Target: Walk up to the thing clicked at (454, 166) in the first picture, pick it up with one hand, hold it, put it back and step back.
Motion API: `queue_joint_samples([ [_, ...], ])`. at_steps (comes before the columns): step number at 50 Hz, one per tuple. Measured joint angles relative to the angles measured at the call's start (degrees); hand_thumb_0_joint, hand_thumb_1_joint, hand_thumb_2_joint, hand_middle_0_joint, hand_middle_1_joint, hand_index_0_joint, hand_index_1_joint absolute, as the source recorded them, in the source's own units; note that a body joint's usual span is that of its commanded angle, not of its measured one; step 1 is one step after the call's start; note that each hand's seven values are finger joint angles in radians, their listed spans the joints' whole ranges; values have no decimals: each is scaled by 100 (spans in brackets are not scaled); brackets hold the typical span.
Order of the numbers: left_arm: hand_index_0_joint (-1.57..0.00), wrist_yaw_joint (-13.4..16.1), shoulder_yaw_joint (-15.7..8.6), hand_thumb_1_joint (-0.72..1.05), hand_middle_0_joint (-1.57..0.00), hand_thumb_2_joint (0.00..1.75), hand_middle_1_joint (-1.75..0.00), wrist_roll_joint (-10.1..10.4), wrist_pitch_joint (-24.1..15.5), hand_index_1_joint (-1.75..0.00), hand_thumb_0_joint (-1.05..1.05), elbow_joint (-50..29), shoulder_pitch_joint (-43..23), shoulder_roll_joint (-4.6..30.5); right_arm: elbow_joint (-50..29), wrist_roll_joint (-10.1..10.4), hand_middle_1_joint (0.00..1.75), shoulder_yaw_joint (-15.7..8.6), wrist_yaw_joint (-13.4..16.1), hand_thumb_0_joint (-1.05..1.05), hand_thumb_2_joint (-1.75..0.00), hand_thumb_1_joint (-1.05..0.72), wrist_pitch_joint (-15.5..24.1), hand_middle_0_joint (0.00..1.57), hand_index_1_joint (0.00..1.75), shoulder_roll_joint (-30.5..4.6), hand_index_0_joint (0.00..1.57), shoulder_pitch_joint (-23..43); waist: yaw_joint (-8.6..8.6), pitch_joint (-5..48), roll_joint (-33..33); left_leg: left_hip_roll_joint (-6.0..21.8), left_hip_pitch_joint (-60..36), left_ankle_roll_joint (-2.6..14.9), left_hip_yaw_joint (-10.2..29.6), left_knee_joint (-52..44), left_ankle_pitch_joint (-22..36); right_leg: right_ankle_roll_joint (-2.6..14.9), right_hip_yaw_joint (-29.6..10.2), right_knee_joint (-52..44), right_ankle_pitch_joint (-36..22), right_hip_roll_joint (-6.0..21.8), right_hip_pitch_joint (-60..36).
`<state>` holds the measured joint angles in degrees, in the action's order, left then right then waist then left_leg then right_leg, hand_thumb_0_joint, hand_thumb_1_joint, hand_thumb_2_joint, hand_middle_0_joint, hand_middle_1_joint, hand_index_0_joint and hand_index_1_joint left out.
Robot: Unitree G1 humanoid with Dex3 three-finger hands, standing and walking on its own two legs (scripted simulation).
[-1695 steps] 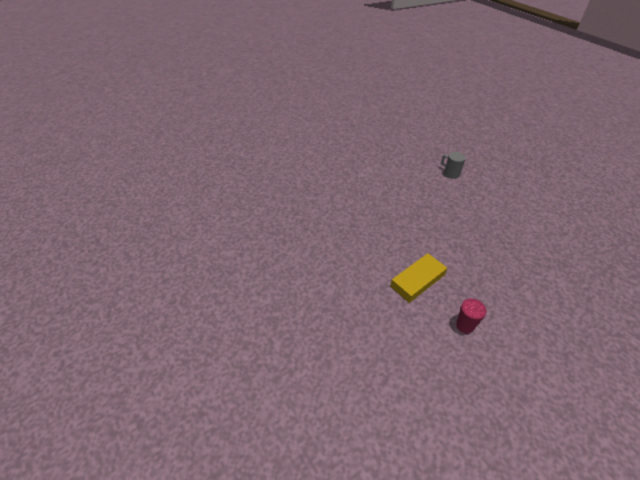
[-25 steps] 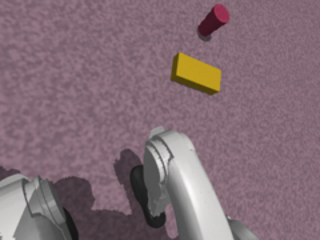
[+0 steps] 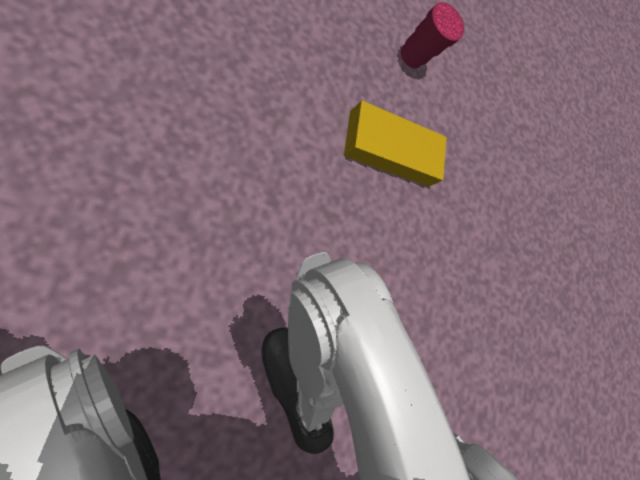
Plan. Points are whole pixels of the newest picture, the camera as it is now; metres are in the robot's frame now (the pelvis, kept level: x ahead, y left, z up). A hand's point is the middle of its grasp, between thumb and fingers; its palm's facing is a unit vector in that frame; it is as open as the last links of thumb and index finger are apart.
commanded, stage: close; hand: left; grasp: from above
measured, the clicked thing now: out of the picture +0.46 +0.32 -0.25
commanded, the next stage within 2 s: settle in 0.42 s
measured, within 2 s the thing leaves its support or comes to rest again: leaves its support in 0.88 s
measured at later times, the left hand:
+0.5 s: hand out of the picture +0.46 +0.33 -0.21, palm faces -0.45 -0.12 -0.88, open 11.1 cm
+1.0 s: hand out of the picture +0.47 +0.34 -0.17, palm faces -0.36 -0.10 -0.93, open 10.8 cm
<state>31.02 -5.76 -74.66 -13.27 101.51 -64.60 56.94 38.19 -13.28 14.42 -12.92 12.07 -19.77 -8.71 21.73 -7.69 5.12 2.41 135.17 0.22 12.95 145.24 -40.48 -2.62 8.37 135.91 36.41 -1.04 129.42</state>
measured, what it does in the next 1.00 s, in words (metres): stands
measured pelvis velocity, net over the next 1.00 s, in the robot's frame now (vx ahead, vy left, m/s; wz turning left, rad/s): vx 0.01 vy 0.00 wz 0.03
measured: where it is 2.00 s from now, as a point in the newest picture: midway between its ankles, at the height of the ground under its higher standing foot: (231, 454)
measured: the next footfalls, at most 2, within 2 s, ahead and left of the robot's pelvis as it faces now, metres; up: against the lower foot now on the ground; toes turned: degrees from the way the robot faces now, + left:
none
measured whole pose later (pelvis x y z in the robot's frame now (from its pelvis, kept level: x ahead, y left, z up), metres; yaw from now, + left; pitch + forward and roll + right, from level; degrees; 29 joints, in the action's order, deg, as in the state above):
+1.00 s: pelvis +0.01 +0.00 +0.01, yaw +2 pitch +34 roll -12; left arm 25.2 -7.2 -70.6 -7.6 79.8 -55.7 48.3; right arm 38.8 -10.1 8.2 -13.5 8.4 -18.3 -11.1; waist 17.7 -1.2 1.5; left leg 1.5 136.1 -0.1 11.0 141.9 -41.1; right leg -1.9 7.1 134.2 38.5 0.3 130.4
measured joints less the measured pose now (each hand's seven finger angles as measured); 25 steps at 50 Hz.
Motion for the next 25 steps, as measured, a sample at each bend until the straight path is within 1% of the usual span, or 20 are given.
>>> queue_joint_samples([
  [5,-39,25,64,-22,-40,84,-100,-40,-30,-96,-1,6,-22,-8,-7,-16,30,5,4,0,-90,-90,-15,20,30,-2,20,-13,-5,14,12,-2,-18,0,-9,-16,-8,-2,-6,-11,12,3,-16],
  [10,-41,86,135,-21,-45,84,-99,-32,-22,-95,-1,72,-51,10,-11,-22,30,24,2,0,-90,-90,10,20,30,-3,20,26,8,10,31,2,-36,9,1,-8,-10,-15,1,-16,5,-6,-39],
  [16,-43,79,93,-19,-50,84,-98,-54,2,-95,-1,-19,-32,-39,-45,-16,30,-9,31,0,-90,-90,25,20,30,6,20,3,-22,16,13,0,-15,30,-21,-35,20,-24,-14,-48,-12,-4,-39],
  [19,-43,107,168,-19,-52,84,-99,-31,8,-95,-1,26,-63,-46,-34,-22,30,-3,8,0,-90,-90,30,20,30,12,20,3,-10,38,24,-7,-13,32,-30,-40,21,-25,-20,-46,-4,3,-37],
  [25,-43,99,150,-19,-57,84,-99,-69,29,-95,-1,49,-95,-32,-62,-16,30,14,-3,0,-90,-90,59,20,30,-4,20,-8,2,22,27,-16,-16,35,-28,-40,30,-30,-18,-46,-4,8,-50],
])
